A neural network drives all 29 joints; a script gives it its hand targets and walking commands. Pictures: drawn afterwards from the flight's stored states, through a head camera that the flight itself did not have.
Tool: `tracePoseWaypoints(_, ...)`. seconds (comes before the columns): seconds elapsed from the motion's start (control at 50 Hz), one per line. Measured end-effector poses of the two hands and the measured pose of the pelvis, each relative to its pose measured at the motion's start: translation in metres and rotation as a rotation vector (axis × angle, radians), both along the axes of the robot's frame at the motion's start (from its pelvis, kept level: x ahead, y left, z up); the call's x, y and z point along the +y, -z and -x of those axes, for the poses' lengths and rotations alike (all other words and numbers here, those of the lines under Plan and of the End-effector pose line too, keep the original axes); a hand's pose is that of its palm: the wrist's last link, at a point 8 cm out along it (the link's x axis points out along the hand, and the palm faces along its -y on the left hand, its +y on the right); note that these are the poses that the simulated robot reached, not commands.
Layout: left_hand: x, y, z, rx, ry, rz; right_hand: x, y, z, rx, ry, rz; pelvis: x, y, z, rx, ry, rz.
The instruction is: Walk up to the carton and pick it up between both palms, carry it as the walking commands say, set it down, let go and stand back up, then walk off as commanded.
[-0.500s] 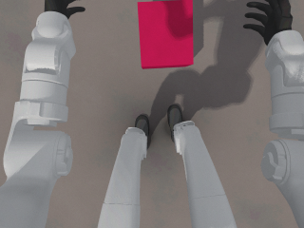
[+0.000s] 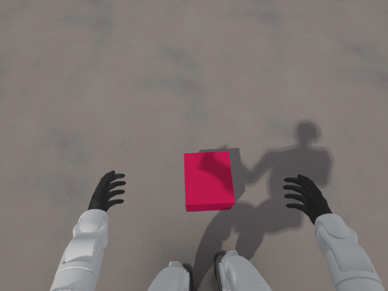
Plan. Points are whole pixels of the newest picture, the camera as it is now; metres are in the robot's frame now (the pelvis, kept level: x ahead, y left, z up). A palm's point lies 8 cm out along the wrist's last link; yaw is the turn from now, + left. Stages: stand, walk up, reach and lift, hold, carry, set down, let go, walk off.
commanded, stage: let go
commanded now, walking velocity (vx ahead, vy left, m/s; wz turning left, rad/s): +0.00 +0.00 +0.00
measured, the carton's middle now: (207, 182) +0.52 -0.07 -0.66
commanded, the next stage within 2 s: stand in 0.78 s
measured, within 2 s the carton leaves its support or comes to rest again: neither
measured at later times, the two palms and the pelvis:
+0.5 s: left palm (74, 250) +0.22 +0.23 -0.04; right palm (330, 240) +0.20 -0.24 -0.03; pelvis +0.04 +0.01 +0.03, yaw +0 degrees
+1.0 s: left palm (67, 254) +0.22 +0.24 -0.03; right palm (353, 226) +0.22 -0.28 -0.01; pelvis +0.05 +0.00 +0.03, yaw +0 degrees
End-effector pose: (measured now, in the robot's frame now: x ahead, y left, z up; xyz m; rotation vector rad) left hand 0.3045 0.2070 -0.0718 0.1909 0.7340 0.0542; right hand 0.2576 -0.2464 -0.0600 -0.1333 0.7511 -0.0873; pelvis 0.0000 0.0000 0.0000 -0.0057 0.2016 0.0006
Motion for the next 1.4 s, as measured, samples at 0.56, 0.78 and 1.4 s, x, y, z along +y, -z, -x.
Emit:
tracePoseWaypoints(0.56, 0.026, -0.031, 0.083, 0.059, -0.024, 0.018, 0.007, -0.03, 0.058, 0.014, 0.024, 0.005, 0.005, -0.028, -0.038, -0.236, -0.002, 0.011)
tracePoseWaypoints(0.78, 0.02, -0.032, 0.097, 0.049, -0.045, 0.016, 0.003, -0.024, 0.064, 0.094, 0.026, 0.052, -0.002, -0.028, -0.032, -0.252, 0.008, 0.012)
tracePoseWaypoints(1.4, 0.044, -0.042, 0.083, -0.038, -0.089, -0.076, -0.046, -0.041, 0.039, -0.092, 0.03, 0.192, -0.007, -0.028, -0.057, -0.208, 0.006, 0.007)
